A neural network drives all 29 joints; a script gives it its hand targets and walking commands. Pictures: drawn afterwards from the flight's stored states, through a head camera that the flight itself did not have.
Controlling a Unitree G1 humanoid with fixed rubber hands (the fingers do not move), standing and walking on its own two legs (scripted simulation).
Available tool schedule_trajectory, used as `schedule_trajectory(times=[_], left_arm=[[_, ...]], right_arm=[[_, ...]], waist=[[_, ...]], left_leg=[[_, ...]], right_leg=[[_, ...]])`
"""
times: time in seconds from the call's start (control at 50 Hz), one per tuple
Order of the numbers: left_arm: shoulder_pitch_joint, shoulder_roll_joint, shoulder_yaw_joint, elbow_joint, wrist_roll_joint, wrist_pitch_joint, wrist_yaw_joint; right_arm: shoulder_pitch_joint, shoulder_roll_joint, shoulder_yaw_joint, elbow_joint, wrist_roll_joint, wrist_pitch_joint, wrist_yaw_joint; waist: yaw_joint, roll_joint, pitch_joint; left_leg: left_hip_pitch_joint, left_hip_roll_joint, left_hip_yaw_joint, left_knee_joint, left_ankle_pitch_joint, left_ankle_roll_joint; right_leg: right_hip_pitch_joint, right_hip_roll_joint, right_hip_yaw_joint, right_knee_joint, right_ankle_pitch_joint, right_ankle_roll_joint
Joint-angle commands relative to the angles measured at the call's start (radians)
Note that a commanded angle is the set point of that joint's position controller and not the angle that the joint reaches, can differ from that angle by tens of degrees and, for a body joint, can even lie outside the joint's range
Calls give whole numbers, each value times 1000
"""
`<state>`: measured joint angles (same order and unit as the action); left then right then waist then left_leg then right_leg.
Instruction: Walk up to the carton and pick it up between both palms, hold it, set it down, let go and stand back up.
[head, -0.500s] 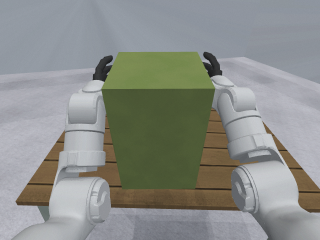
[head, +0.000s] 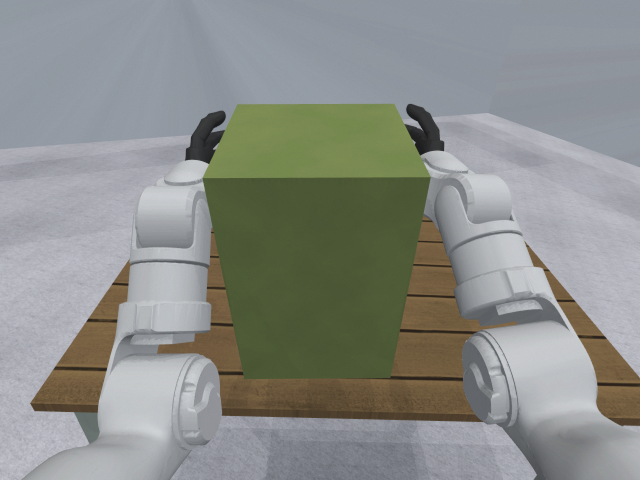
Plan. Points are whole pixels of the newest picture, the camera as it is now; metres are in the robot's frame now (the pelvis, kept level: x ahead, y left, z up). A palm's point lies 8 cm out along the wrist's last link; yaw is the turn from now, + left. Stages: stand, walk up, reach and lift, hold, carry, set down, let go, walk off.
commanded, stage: hold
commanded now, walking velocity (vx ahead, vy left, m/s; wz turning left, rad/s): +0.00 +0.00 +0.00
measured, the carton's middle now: (316, 246) +0.31 +0.02 +0.24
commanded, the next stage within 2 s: none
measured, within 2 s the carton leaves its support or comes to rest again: neither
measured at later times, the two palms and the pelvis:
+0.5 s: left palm (202, 176) +0.36 +0.15 +0.30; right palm (424, 168) +0.38 -0.10 +0.31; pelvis +0.00 +0.00 +0.00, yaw +0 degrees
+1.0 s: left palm (202, 175) +0.36 +0.15 +0.30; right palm (424, 168) +0.38 -0.10 +0.31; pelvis +0.00 +0.00 +0.00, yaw +0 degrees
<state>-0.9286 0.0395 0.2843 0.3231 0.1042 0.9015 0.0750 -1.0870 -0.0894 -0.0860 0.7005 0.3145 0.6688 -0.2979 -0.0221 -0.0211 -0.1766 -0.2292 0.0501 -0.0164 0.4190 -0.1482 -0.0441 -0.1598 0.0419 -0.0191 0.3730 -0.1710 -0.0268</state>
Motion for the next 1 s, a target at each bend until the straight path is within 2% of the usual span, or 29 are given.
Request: schedule_trajectory(times=[0.0,0.06,0.08,0.1,0.12,0.16,0.2,0.24,0.28,0.34,0.38,0.44,0.5,0.54,0.56,0.58,0.6,0.64,0.68,0.7,0.72,0.76,0.8,0.82,0.84,0.86,0.9,0.92,0.98], left_arm=[[-887,-643,-455,-184,-141,-56,-110],[-897,-640,-436,-182,-131,-63,-109],[-894,-637,-438,-184,-114,-60,-109],[-901,-631,-437,-180,-111,-59,-106],[-896,-641,-453,-202,-127,-60,-103],[-871,-619,-420,-125,-116,-55,-105],[-896,-618,-425,-191,-118,-65,-107],[-892,-616,-413,-171,-118,-61,-102],[-884,-628,-427,-151,-115,-59,-108],[-884,-620,-419,-180,-118,-58,-106],[-910,-616,-415,-182,-111,-61,-105],[-892,-638,-434,-191,-127,-60,-104],[-918,-604,-413,-158,-126,-63,-107],[-898,-642,-451,-190,-138,-65,-105],[-891,-609,-404,-172,-111,-64,-110],[-875,-624,-422,-173,-109,-60,-110],[-857,-632,-432,-162,-122,-57,-106],[-916,-623,-443,-207,-133,-62,-116],[-883,-644,-436,-134,-122,-55,-115],[-889,-613,-410,-106,-111,-57,-117],[-911,-614,-410,-157,-129,-64,-112],[-919,-644,-452,-187,-154,-66,-106],[-862,-626,-415,-151,-114,-57,-107],[-908,-614,-414,-201,-114,-64,-111],[-905,-634,-445,-215,-130,-65,-109],[-886,-619,-423,-157,-118,-57,-108],[-889,-636,-459,-207,-133,-61,-108],[-894,-632,-454,-204,-134,-59,-109],[-907,-632,-436,-186,-129,-60,-115]], right_arm=[[-884,642,315,-297,251,5,84],[-885,651,298,-285,246,0,92],[-865,629,279,-257,242,0,94],[-857,636,289,-241,248,3,94],[-885,643,303,-305,253,-8,96],[-889,638,309,-293,228,-2,93],[-861,653,309,-272,241,0,92],[-895,639,302,-283,243,-4,94],[-879,628,282,-261,229,0,92],[-858,644,313,-273,246,3,90],[-840,644,288,-211,241,11,93],[-887,639,306,-294,261,0,94],[-878,650,298,-263,232,4,89],[-879,639,306,-308,243,-1,92],[-811,653,293,-219,228,16,84],[-843,641,311,-258,242,7,85],[-883,641,332,-315,250,4,86],[-848,649,311,-265,242,9,83],[-899,620,291,-284,232,-1,87],[-873,633,274,-228,214,9,85],[-898,659,311,-291,237,1,90],[-902,653,310,-311,244,-5,88],[-888,648,303,-287,241,1,85],[-857,661,316,-265,255,6,84],[-861,649,305,-273,246,-1,88],[-867,641,302,-262,235,7,86],[-851,647,316,-295,249,7,81],[-865,646,318,-298,254,6,80],[-854,640,297,-243,244,12,84]], waist=[[-87,118,-428],[-76,115,-409],[-86,148,-411],[-87,141,-381],[-86,135,-448],[-87,85,-381],[-75,110,-414],[-86,93,-390],[-90,120,-374],[-82,111,-397],[-81,137,-370],[-87,112,-443],[-87,91,-372],[-107,126,-431],[-97,90,-357],[-89,110,-406],[-96,82,-435],[-98,116,-400],[-97,120,-395],[-88,98,-337],[-71,94,-390],[-85,134,-415],[-77,97,-409],[-75,99,-409],[-85,127,-430],[-89,113,-386],[-99,118,-450],[-86,133,-439],[-95,126,-392]], left_leg=[[100,-99,0,-55,48,-22],[71,-97,3,-61,15,-12],[77,-93,0,-57,42,-26],[85,-95,0,-63,25,-22],[84,-96,-1,-51,49,-20],[83,-103,3,-68,-12,-5],[80,-103,3,-63,27,-10],[95,-98,-4,-65,27,-8],[73,-100,3,-68,6,-13],[99,-97,2,-52,47,-8],[64,-96,4,-74,-9,-13],[96,-98,-7,-49,47,-14],[74,-105,-1,-67,-2,-4],[97,-98,1,-53,47,-17],[80,-104,2,-66,8,-7],[93,-99,-2,-59,47,-15],[118,-100,-5,-49,57,-5],[110,-100,4,-58,57,-17],[80,-98,-2,-67,-5,-19],[48,-97,1,-83,-67,-9],[66,-103,2,-68,-12,-6],[86,-98,-1,-55,28,-20],[89,-101,1,-61,33,-4],[93,-105,5,-47,61,-7],[105,-95,2,-55,43,-16],[85,-101,0,-58,25,-12],[101,-103,-10,-46,60,-18],[85,-104,0,-43,43,-20],[92,-99,1,-62,24,-18]], right_leg=[[170,36,4,-41,168,87],[159,36,11,-46,131,83],[161,34,11,-42,149,79],[155,34,15,-46,131,78],[173,36,13,-28,174,81],[150,37,8,-52,110,87],[183,34,12,-43,148,82],[165,32,11,-47,148,92],[155,28,13,-52,131,85],[169,33,12,-41,178,91],[151,26,13,-46,106,86],[178,34,12,-31,187,89],[165,25,14,-46,133,96],[182,32,15,-39,178,83],[184,25,20,-48,158,89],[193,28,17,-45,187,82],[183,32,11,-42,209,89],[172,27,12,-50,182,94],[138,28,12,-51,110,87],[151,26,14,-59,70,85],[174,27,12,-49,111,89],[158,30,12,-44,151,85],[180,29,13,-41,172,91],[195,29,15,-37,207,93],[158,32,10,-34,166,87],[163,30,10,-51,154,90],[200,28,13,-41,209,90],[195,29,18,-37,190,86],[162,28,18,-48,143,87]])
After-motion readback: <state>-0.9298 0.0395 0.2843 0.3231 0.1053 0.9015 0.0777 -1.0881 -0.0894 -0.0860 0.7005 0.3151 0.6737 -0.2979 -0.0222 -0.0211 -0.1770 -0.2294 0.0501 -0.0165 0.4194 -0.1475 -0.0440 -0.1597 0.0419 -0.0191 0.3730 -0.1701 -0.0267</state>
